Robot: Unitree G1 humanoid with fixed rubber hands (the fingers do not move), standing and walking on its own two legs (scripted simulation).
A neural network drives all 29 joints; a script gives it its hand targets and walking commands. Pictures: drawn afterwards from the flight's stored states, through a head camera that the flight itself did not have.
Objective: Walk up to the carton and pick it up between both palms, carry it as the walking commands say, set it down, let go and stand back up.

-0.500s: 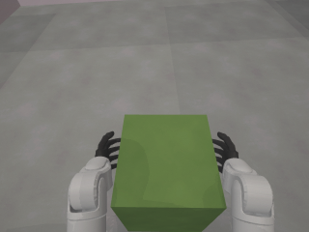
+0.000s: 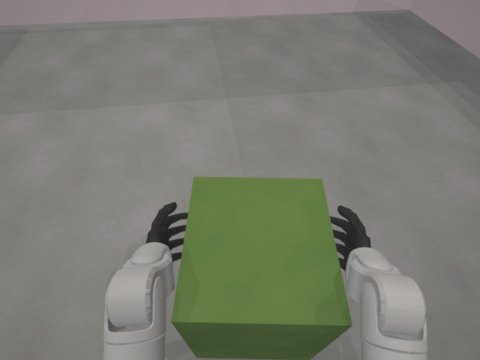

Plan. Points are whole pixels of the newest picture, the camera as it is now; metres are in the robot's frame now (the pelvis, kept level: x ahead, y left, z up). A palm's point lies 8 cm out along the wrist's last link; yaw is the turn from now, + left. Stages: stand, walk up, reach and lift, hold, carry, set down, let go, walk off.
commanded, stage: carry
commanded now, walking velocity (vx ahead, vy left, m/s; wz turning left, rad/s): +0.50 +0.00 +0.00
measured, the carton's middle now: (255, 274) +0.27 -0.01 +0.01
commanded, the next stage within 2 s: none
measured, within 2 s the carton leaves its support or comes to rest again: neither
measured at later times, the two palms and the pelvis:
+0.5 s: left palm (184, 121) +0.58 +0.14 +0.08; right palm (313, 116) +0.61 -0.15 +0.08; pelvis +0.32 -0.03 +0.00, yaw +4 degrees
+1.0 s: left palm (200, 51) +0.93 +0.12 +0.07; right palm (297, 52) +0.93 -0.17 +0.07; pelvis +0.66 -0.03 -0.02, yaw +2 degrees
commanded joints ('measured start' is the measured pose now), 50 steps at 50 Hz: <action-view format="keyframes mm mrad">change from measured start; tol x32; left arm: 1 -383 -935 -670 -50 -377 -3 -246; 50 -413 -898 -663 -33 -397 22 -261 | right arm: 1 -387 910 680 -44 402 16 280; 50 -416 883 684 -47 384 38 261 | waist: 1 4 165 -160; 9 58 -341 -342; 27 54 -133 -157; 31 -13 317 -387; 50 23 133 -187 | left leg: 1 173 198 -95 -63 315 77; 7 35 132 8 294 376 -11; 11 -544 21 -233 998 -240 -21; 29 -34 -35 20 170 109 10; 32 426 399 -725 -43 193 200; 50 82 152 1 209 380 5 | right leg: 1 20 26 -60 -162 86 -1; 7 429 75 -114 -306 83 -36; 10 814 -329 602 -521 65 -207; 25 641 -153 2 -532 315 -139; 29 517 -80 -80 -227 445 -65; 33 -128 51 124 490 -270 -18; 50 334 77 -126 -294 109 -25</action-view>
